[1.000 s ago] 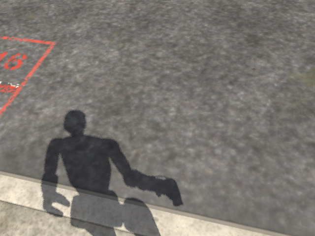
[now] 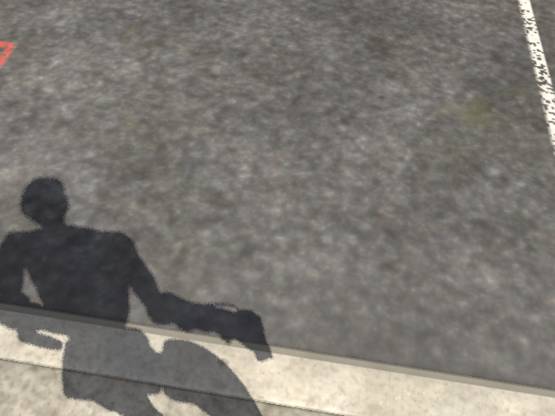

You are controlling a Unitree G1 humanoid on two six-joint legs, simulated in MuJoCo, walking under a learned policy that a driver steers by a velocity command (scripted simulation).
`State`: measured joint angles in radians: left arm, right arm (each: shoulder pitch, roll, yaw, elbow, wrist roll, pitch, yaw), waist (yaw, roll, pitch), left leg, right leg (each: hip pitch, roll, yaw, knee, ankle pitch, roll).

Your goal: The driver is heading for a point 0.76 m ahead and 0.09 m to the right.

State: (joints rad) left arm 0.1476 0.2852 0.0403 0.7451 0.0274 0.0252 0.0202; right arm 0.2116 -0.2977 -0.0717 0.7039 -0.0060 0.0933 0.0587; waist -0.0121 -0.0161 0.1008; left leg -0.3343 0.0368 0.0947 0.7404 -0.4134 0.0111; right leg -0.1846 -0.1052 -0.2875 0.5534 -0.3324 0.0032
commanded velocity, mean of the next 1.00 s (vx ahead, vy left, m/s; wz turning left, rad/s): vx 0.65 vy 0.00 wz -0.26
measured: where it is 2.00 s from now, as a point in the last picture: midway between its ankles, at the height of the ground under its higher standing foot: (379, 252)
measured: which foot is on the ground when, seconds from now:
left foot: up 0.00-0.02, down 0.04-0.74, up 0.76-1.00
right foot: down 0.00-0.04, up 0.06-0.72, down 0.74-1.00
